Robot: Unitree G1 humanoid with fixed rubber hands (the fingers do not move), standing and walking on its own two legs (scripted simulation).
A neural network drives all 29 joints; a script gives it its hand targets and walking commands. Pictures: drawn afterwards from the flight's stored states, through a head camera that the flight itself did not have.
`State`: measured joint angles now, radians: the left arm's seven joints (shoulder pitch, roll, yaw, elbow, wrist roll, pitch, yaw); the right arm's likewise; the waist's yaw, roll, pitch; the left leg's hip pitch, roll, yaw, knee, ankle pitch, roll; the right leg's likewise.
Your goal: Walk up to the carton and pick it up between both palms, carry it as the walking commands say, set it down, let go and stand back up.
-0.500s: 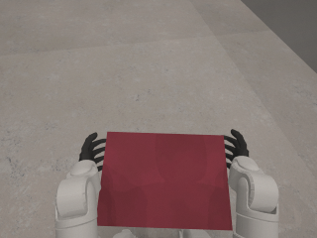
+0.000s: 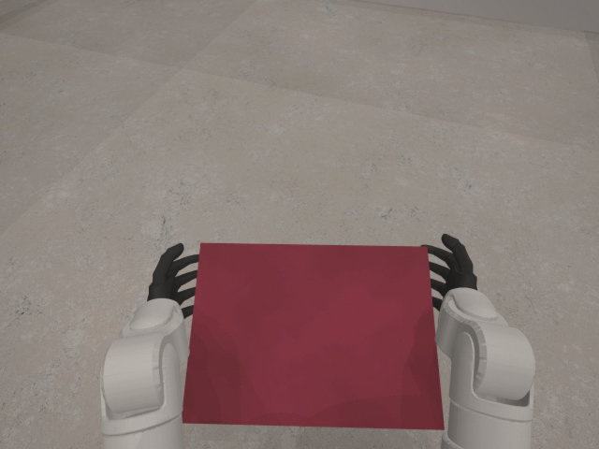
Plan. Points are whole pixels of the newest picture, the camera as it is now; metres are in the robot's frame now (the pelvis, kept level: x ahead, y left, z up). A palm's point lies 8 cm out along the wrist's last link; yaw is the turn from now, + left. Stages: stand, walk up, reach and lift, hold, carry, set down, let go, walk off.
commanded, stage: carry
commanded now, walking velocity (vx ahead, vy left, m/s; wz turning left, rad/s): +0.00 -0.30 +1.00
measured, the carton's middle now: (310, 331) +0.28 -0.01 -0.01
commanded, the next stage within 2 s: none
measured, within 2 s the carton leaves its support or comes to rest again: neither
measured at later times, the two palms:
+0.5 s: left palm (190, 423) +0.16 +0.11 +0.08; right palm (448, 270) +0.32 -0.18 +0.07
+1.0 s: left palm out of the picture +0.08 +0.04 +0.08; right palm (401, 247) +0.36 -0.14 +0.07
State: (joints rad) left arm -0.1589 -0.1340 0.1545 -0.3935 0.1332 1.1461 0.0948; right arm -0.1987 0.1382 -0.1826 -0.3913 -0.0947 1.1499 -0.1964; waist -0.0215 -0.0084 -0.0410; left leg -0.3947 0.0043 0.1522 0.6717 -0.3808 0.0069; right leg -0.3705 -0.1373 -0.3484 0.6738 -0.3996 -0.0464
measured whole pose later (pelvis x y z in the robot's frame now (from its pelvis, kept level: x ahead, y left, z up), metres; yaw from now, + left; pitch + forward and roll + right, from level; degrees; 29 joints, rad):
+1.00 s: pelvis +0.06 -0.28 +0.00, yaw +58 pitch +6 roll -1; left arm -0.17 -0.14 0.14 -0.38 0.12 1.14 0.11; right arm -0.19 0.13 -0.19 -0.38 -0.13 1.13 -0.15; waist -0.01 0.07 -0.01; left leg -0.56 0.04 -0.16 0.80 -0.42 -0.07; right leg -0.45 -0.06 -0.06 0.61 -0.23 0.05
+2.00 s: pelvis +0.27 -0.36 -0.01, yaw +119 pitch +5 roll +0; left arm -0.16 -0.13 0.19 -0.32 0.14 1.14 0.09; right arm -0.24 0.15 -0.19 -0.25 -0.12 1.12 -0.18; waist -0.01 -0.01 -0.03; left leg -0.40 0.00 0.08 0.69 -0.39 0.04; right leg -0.56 -0.15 -0.19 1.02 -0.52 0.10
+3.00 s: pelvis +0.30 -0.29 +0.01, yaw +135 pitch +3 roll +1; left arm -0.19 -0.13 0.19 -0.28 0.13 1.18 0.12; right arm -0.24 0.15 -0.21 -0.24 -0.12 1.15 -0.18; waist 0.02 -0.02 -0.07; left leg -0.29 0.03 0.18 0.41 -0.16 0.03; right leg -0.17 -0.10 -0.21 0.49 -0.35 0.01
